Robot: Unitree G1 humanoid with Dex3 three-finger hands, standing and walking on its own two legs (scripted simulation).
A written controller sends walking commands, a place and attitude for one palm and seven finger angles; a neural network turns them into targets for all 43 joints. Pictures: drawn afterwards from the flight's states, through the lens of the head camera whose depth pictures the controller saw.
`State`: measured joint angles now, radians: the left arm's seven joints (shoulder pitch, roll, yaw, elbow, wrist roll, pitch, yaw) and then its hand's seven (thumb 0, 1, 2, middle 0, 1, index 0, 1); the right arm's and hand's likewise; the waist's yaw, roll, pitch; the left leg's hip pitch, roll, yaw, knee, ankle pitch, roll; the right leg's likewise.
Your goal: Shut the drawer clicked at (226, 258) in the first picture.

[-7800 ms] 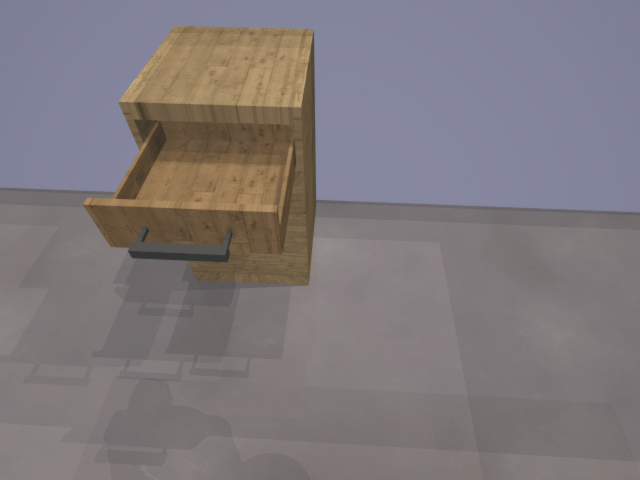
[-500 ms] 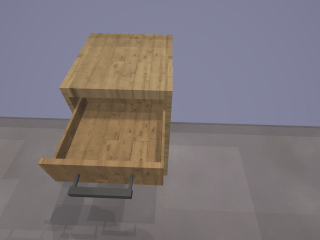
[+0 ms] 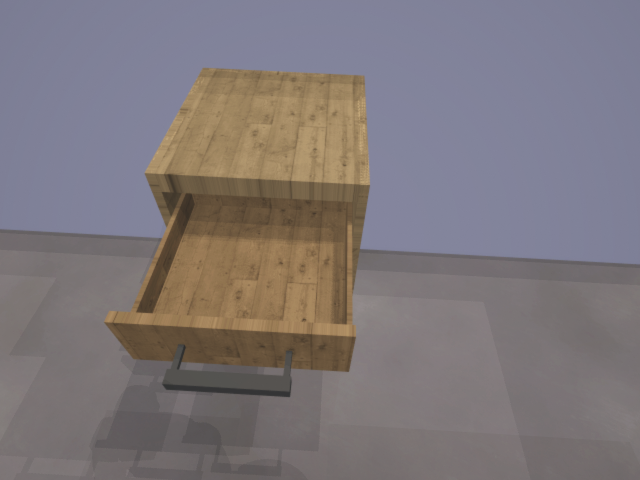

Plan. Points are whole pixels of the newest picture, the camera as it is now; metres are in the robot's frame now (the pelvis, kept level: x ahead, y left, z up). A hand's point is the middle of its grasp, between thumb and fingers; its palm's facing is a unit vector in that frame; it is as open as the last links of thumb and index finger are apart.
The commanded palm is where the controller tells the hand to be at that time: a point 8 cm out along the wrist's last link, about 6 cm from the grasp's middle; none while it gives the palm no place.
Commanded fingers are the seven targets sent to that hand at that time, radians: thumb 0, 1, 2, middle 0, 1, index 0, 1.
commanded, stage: raise the hand and make a fist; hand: left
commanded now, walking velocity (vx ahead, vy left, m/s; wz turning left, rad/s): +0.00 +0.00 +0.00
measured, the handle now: (231, 368) +0.30 +0.16 -0.13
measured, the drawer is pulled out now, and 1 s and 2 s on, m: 0.29 0.29 0.29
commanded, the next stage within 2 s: bring the fist close to the handle in 1.94 s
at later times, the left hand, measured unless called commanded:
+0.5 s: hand out of the picture +0.10 +0.13 -0.08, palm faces +0.09 -1.00 -0.02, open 5.7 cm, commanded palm +0.09 +0.19 -0.06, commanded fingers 0.00 0.90 0.90 -0.68 -0.82 -0.68 -0.82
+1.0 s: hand out of the picture +0.13 +0.15 -0.04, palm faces +0.12 -0.99 -0.10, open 3.4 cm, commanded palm +0.09 +0.19 -0.05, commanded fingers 0.00 0.90 0.90 -1.18 -1.36 -1.18 -1.36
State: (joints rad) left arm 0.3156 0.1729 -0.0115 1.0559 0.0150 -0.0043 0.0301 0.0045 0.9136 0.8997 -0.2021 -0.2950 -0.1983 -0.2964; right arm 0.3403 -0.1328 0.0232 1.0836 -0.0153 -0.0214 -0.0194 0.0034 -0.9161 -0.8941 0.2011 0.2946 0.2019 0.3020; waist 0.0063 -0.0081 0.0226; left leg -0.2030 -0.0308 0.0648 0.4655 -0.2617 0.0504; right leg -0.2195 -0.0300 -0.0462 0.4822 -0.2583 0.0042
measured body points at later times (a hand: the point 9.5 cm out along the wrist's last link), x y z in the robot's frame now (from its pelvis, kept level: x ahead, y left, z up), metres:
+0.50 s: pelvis -0.02 -0.04 -0.09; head +0.03 -0.02 +0.36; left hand +0.09 +0.18 -0.08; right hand +0.26 -0.27 -0.09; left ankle -0.01 +0.08 -0.74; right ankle +0.00 -0.12 -0.74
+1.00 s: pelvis -0.04 -0.05 -0.10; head +0.03 -0.06 +0.35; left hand +0.12 +0.20 -0.03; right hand +0.11 -0.31 -0.20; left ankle -0.01 +0.09 -0.74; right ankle +0.00 -0.12 -0.74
